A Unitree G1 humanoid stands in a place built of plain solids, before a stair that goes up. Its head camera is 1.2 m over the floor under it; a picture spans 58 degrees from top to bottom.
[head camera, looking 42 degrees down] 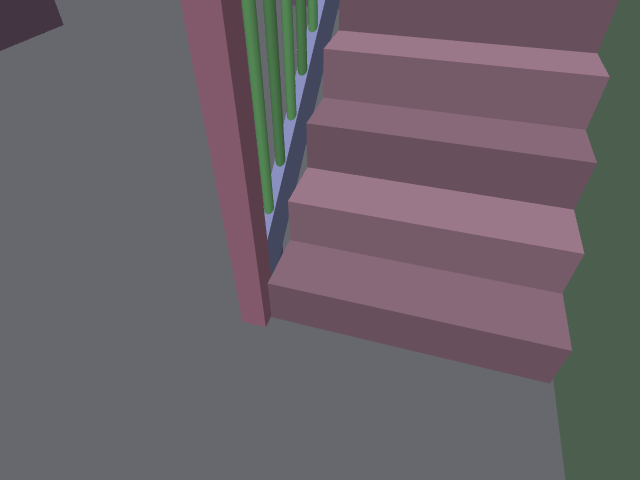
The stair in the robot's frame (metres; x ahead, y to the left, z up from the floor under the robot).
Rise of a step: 0.17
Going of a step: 0.21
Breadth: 0.90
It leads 16 degrees to the right of straight ahead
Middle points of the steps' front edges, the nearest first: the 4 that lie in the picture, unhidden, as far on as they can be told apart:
0.81 -0.26 0.17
1.02 -0.32 0.35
1.22 -0.38 0.52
1.43 -0.44 0.69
